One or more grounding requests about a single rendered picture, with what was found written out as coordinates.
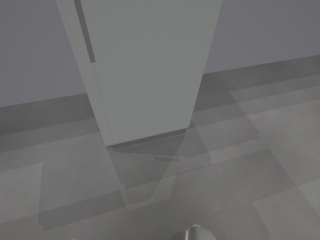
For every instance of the handle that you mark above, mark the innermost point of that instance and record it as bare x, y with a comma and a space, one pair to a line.
84, 29

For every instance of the right robot thigh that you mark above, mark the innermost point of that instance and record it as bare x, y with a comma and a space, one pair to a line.
198, 233

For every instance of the fridge door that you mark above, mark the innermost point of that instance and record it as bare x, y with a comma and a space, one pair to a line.
150, 57

